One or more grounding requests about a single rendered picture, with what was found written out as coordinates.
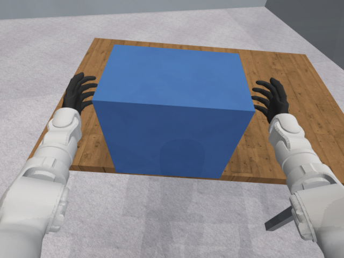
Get table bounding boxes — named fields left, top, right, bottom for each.
left=27, top=38, right=344, bottom=231

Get robot right upper arm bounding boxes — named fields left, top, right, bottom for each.
left=289, top=184, right=344, bottom=258

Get right robot hand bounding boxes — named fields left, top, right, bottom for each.
left=251, top=77, right=289, bottom=124

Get left robot hand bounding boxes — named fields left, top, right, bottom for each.
left=62, top=72, right=98, bottom=115

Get carton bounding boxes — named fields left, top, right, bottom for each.
left=92, top=45, right=255, bottom=178

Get right robot forearm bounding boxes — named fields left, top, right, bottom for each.
left=268, top=113, right=344, bottom=195

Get robot left upper arm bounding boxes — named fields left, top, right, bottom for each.
left=0, top=176, right=69, bottom=258

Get left robot forearm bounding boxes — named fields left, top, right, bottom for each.
left=0, top=107, right=82, bottom=218

